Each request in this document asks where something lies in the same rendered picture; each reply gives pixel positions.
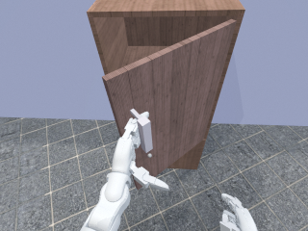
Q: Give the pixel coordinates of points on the robot left hand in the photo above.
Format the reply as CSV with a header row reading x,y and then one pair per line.
x,y
125,152

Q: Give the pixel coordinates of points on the cupboard door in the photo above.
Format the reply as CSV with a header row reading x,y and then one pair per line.
x,y
177,86

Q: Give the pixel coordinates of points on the left robot forearm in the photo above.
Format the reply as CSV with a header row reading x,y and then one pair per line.
x,y
114,198

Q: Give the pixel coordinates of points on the robot right hand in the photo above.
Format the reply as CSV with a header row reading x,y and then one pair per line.
x,y
241,221

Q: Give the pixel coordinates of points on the handle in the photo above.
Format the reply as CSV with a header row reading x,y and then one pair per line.
x,y
144,127

